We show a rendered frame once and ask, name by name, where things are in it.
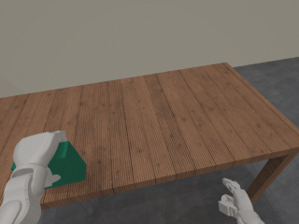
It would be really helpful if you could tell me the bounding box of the table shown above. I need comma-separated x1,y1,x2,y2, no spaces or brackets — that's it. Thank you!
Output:
0,63,299,210

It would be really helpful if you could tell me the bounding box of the robot right forearm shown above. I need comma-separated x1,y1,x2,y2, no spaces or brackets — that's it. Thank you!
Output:
236,208,264,224

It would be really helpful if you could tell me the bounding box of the robot left forearm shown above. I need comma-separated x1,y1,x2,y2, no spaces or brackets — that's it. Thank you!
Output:
0,164,48,224

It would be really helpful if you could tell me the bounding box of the robot left hand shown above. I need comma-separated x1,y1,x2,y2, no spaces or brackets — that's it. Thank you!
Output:
13,130,68,188

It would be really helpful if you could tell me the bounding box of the robot right hand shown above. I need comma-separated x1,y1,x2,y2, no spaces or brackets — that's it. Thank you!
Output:
218,177,254,219

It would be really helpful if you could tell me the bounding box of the sponge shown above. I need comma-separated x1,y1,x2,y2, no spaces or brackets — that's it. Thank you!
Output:
11,141,87,189

